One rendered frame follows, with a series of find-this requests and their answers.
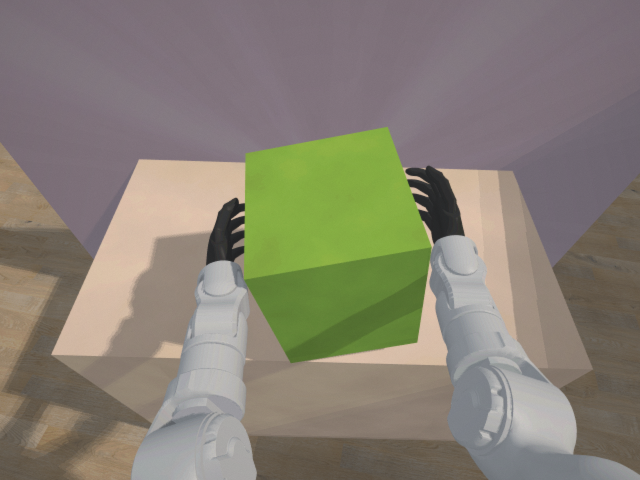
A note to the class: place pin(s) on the left robot hand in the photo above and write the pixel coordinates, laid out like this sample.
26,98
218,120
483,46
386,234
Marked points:
221,240

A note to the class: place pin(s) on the robot left forearm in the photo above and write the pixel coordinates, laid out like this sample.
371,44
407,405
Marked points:
210,374

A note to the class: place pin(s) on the right robot upper arm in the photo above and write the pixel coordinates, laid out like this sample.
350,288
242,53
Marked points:
519,428

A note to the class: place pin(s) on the carton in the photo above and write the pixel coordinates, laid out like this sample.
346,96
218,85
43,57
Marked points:
335,251

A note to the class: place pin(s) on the pedestal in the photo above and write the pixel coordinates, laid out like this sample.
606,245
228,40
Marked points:
127,327

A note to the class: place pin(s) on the right robot hand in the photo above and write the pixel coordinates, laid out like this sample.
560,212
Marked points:
443,217

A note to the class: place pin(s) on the robot right forearm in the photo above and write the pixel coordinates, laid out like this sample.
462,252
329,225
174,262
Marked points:
470,322

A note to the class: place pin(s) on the left robot upper arm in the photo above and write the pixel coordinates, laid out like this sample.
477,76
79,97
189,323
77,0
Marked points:
214,446

